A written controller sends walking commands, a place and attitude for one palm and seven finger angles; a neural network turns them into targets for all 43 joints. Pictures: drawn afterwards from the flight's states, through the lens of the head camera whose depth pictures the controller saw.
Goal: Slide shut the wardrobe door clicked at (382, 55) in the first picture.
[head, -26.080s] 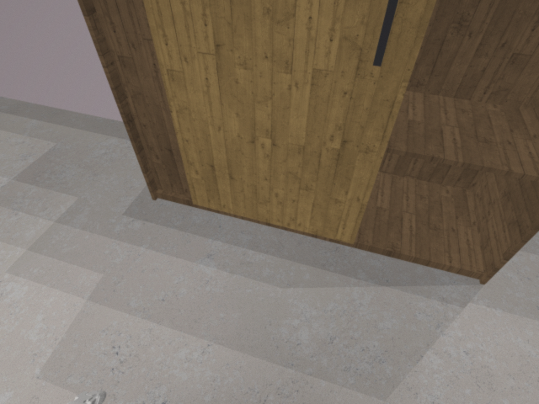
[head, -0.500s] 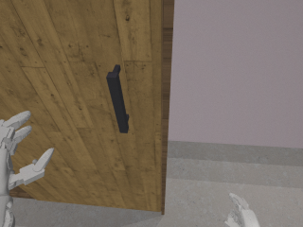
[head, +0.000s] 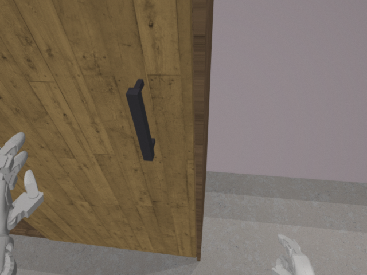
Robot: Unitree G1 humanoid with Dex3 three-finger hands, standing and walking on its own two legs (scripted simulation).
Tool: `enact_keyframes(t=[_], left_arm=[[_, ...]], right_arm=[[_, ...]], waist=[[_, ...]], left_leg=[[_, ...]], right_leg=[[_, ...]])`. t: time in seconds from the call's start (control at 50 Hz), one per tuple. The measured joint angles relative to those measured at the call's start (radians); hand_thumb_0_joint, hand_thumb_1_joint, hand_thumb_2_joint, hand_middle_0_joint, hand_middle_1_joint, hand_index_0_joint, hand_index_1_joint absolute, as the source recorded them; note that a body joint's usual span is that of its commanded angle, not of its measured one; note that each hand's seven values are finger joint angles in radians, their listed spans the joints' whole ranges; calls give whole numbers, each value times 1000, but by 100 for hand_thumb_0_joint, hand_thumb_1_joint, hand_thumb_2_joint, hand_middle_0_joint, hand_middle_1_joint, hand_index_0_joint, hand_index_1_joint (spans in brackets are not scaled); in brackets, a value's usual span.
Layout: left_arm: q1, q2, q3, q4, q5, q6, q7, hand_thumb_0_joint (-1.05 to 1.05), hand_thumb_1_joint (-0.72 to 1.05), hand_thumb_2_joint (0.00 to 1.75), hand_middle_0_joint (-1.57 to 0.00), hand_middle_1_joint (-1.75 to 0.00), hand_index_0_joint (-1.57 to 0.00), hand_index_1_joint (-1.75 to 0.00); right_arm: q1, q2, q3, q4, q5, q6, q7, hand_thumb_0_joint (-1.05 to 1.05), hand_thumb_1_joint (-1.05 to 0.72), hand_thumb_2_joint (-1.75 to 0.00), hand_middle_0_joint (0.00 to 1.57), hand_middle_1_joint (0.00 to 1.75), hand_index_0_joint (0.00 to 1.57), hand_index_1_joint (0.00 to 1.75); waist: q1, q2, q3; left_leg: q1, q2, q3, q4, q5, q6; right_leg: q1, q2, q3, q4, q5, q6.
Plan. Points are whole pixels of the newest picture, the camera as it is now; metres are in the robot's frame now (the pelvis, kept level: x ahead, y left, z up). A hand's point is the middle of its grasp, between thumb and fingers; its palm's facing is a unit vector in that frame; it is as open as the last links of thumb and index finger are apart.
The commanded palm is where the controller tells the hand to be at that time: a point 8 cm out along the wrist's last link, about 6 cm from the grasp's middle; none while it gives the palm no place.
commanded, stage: step back with the hand held close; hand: left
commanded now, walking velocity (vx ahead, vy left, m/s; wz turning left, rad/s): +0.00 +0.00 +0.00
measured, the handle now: (144, 122) +0.35 +0.12 +0.18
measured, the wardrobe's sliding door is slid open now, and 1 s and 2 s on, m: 0.00 0.00 0.00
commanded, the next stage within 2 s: stop stepping back and stand still in 1.36 s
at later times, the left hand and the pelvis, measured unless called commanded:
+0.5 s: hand (26, 213) +0.16 +0.28 +0.15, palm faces +0.37 -0.78 -0.50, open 7.4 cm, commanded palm +0.10 +0.32 +0.17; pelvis -0.04 +0.02 -0.01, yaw -1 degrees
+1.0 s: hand out of the picture +0.08 +0.30 +0.16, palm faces +0.49 -0.76 -0.43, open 7.5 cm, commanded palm +0.01 +0.34 +0.17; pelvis -0.12 +0.03 -0.02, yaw +2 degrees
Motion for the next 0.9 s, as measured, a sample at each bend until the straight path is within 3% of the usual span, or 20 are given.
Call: enact_keyframes(t=[0.14,0.26,0.48,0.76,0.9], left_arm=[[-6,-4,-2,9,2,-4,-3,1,88,90,-21,-31,-21,-30],[33,12,19,-20,19,-51,-7,1,89,90,-21,-30,-20,-30],[85,62,13,-68,15,-22,12,1,88,90,-22,-30,-21,-30],[60,47,55,-82,61,-99,44,1,88,90,-22,-30,-21,-30],[84,30,61,-130,60,-125,58,1,88,90,-22,-30,-21,-30]], right_arm=[[6,-10,-4,-3,7,7,-6,1,-90,-90,21,30,20,30],[-21,-27,-5,-54,9,57,-2,1,-90,-90,20,30,20,30],[-31,-20,-9,-112,19,116,-35,1,-90,-90,20,30,20,30],[29,-2,13,-106,11,55,-35,1,-90,-90,21,30,20,30],[39,-1,7,-63,0,32,-28,1,-90,-90,21,30,20,30]], waist=[[-2,6,6],[-26,20,-25],[-41,-3,-33],[-54,-16,-23],[-41,-27,-27]], left_leg=[[-6,8,-4,3,3,-5],[-125,18,-1,70,-9,-2],[-206,-5,26,95,23,26],[-319,-19,2,159,67,52],[-370,-15,7,224,-41,35]], right_leg=[[-2,8,-4,-4,6,-5],[-113,18,0,38,10,0],[-218,-7,24,105,24,29],[-320,1,28,181,48,36],[-357,1,25,207,64,31]])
